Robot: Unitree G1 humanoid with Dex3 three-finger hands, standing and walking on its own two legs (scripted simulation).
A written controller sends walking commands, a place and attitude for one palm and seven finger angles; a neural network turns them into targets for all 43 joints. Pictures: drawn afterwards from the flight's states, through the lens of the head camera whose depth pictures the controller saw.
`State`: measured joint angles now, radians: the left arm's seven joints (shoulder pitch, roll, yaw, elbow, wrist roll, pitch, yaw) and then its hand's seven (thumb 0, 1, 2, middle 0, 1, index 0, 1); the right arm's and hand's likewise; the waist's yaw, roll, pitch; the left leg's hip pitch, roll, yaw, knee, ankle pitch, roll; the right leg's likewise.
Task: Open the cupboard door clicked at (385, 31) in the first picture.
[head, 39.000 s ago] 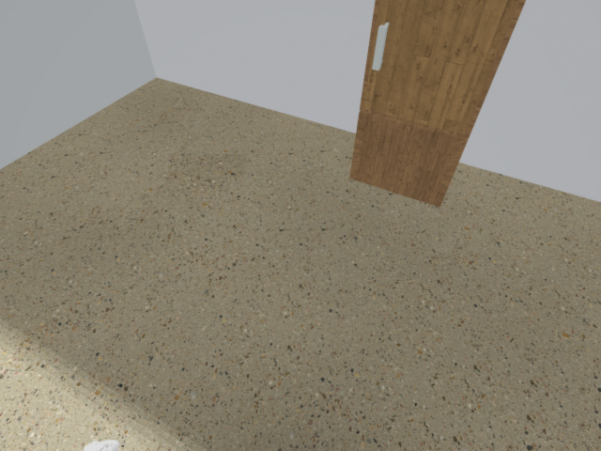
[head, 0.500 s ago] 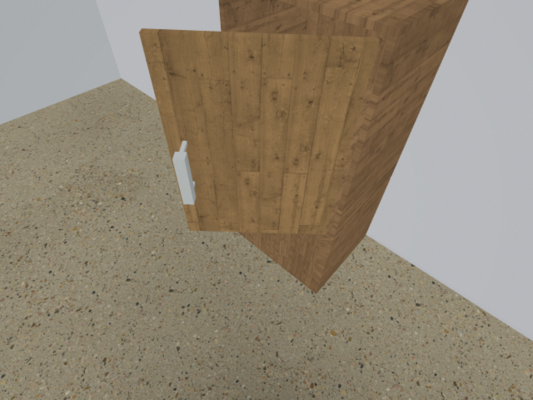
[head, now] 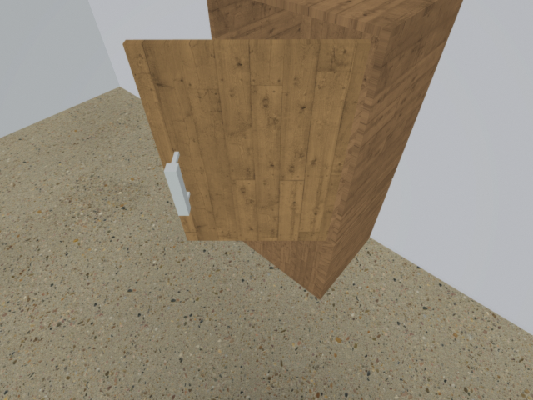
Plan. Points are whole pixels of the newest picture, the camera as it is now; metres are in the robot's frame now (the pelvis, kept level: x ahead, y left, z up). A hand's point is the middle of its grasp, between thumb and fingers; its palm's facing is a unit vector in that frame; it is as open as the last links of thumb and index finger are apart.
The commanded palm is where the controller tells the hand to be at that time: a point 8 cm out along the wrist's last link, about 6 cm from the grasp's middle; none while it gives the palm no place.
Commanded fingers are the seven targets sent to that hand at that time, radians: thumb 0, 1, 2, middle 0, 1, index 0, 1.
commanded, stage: look again from close up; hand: left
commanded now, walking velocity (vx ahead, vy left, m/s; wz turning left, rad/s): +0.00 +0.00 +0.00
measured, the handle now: (180, 183) +0.58 +0.24 -0.07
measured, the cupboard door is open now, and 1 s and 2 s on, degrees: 41 41 41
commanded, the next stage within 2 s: raise the hand with hooked fingers in 0.04 s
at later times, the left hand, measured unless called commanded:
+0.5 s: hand (169, 370) +0.18 +0.17 -0.07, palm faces +0.05 -1.00 -0.02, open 8.2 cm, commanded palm +0.14 +0.24 -0.07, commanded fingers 0.00 0.46 0.71 -0.23 -0.58 -0.23 -0.58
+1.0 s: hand (142, 352) +0.21 +0.22 -0.07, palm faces +0.06 -1.00 -0.05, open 11.2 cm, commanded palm +0.18 +0.27 -0.06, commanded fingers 0.00 -0.13 0.46 -0.27 -0.96 -0.27 -0.96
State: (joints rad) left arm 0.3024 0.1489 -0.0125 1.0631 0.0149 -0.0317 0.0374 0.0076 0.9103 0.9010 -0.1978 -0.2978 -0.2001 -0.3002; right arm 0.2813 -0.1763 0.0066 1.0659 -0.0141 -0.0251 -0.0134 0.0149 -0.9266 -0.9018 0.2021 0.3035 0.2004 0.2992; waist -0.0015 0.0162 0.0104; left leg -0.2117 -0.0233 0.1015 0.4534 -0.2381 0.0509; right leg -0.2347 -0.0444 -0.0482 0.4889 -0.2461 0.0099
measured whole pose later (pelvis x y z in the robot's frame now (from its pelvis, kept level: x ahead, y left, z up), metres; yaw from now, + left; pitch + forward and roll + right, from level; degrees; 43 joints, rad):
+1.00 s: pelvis -0.02 -0.03 -0.10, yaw +2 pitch +18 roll -2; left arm 0.29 0.28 0.33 0.17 -0.37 -0.43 -0.42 0.01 0.10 0.56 -0.26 -0.82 -0.26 -0.82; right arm 0.25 -0.22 -0.02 0.61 0.03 -0.22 -0.05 0.02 -0.90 -0.90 0.21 0.30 0.21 0.30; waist 0.00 0.03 -0.15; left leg -1.01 0.05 0.01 1.23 -0.54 0.01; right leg -0.97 -0.01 -0.12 1.18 -0.53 -0.04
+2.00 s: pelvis -0.02 +0.00 -0.10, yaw +1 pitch +19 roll -4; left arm 0.03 0.41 0.43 0.38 -0.37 -0.38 -0.51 -0.01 -0.50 0.30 -0.30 -1.20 -0.30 -1.20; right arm 0.27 -0.28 0.01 0.54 0.03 -0.19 -0.05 0.01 -0.90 -0.90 0.21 0.30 0.20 0.30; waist -0.02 0.02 -0.14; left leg -1.01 0.03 0.02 1.20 -0.53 0.05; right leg -0.96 -0.02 -0.10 1.12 -0.50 0.00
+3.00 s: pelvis -0.02 +0.00 -0.11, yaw -1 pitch +23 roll -4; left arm -0.46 0.56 0.54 0.87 -0.27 -0.40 -0.55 -0.01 -0.50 0.30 -0.30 -1.20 -0.30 -1.20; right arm 0.31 -0.29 0.03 0.61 0.03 -0.09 -0.05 0.01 -0.90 -0.90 0.21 0.30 0.21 0.30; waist -0.07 0.01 -0.14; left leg -1.11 0.05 0.02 1.25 -0.54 0.05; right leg -1.06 0.00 -0.10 1.17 -0.50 -0.01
